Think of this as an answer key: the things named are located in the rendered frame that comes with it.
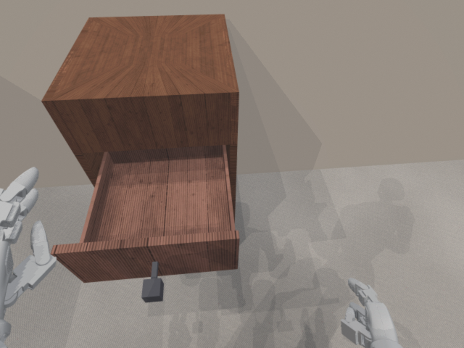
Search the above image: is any robot right hand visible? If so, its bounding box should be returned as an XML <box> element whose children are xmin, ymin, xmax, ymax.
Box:
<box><xmin>341</xmin><ymin>278</ymin><xmax>399</xmax><ymax>348</ymax></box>

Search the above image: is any robot left hand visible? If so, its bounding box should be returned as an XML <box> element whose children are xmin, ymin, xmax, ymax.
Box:
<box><xmin>0</xmin><ymin>167</ymin><xmax>57</xmax><ymax>320</ymax></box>

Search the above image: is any cabinet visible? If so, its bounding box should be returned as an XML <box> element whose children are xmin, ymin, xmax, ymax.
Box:
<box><xmin>41</xmin><ymin>14</ymin><xmax>239</xmax><ymax>223</ymax></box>

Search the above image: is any drawer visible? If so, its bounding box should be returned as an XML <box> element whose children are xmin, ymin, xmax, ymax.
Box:
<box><xmin>51</xmin><ymin>145</ymin><xmax>239</xmax><ymax>283</ymax></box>

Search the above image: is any handle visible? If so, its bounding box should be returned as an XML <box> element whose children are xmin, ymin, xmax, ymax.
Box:
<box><xmin>141</xmin><ymin>262</ymin><xmax>164</xmax><ymax>302</ymax></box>

